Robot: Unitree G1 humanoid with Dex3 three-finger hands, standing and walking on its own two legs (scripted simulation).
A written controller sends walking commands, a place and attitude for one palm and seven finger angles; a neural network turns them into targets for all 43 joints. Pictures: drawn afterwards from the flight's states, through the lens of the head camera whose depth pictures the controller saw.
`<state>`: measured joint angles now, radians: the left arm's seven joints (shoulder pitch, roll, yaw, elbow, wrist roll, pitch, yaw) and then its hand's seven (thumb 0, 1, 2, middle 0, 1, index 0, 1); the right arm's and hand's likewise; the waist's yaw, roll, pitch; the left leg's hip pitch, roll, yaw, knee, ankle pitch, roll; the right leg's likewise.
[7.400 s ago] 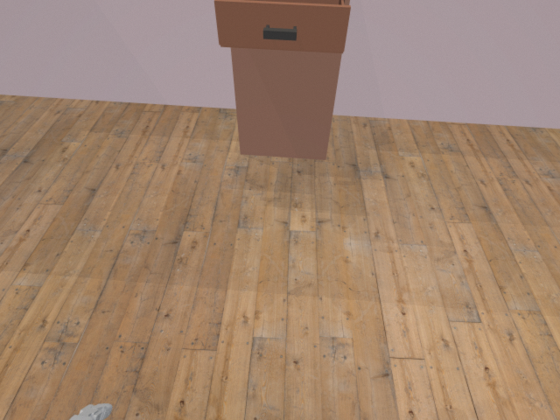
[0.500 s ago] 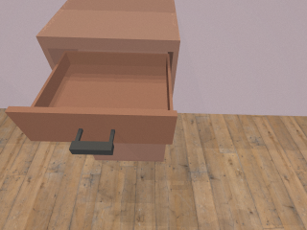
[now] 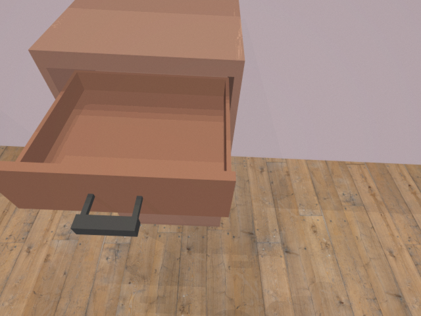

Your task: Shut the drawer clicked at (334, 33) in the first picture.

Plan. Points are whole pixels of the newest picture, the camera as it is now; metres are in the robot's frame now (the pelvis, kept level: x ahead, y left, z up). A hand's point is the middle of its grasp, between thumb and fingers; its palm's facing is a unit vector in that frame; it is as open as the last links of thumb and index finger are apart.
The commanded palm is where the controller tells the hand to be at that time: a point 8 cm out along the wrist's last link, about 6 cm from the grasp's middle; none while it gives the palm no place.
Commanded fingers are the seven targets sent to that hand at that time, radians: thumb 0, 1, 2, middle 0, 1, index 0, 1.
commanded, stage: come to a stop and stand still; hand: left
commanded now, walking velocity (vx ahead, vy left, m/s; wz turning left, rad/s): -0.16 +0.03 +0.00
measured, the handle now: (110, 213) +0.28 +0.21 +0.04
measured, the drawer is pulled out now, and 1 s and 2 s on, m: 0.30 0.30 0.30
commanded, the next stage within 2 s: look again from close up in 0.90 s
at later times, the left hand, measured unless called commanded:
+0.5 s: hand out of the picture +0.05 +0.20 -0.16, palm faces +0.00 -0.97 -0.24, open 7.4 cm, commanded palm none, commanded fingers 0.00 0.90 0.90 -0.20 -0.30 -0.20 -0.30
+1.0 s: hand out of the picture -0.07 +0.20 -0.17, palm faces +0.00 -0.98 -0.20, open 7.4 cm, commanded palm none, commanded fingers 0.00 0.90 0.90 -0.20 -0.30 -0.20 -0.30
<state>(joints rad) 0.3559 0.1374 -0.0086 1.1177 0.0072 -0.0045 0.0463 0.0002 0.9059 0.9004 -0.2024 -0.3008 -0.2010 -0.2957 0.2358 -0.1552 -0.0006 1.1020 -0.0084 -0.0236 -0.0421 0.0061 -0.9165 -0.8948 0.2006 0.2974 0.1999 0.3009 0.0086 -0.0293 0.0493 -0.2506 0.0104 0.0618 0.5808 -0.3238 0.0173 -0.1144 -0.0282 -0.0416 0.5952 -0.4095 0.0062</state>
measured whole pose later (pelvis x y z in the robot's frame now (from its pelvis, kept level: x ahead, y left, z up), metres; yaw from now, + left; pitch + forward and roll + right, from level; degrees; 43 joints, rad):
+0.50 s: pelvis -0.05 +0.01 +0.00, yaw +0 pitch -3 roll -1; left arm 0.22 0.21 -0.01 0.86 0.00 0.03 0.04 0.00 0.91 0.90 -0.20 -0.30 -0.20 -0.30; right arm 0.25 -0.22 -0.02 0.90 -0.02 0.01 -0.02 0.00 -0.91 -0.89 0.20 0.30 0.20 0.30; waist -0.02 0.01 0.07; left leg -0.26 -0.02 0.04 0.60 -0.28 0.07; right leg -0.32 -0.01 0.00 0.89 -0.52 -0.01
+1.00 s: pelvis -0.07 +0.02 +0.00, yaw -1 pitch -1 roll +0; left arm 0.33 0.17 -0.01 1.03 0.01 0.02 0.03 0.00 0.91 0.90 -0.20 -0.30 -0.20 -0.30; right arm 0.33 -0.16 0.00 1.07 -0.02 0.02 -0.01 0.01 -0.91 -0.89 0.20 0.30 0.20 0.30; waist 0.00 0.00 0.03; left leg -0.30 -0.05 0.06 0.49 -0.19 0.07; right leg -0.29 -0.01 0.05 0.53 -0.25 0.00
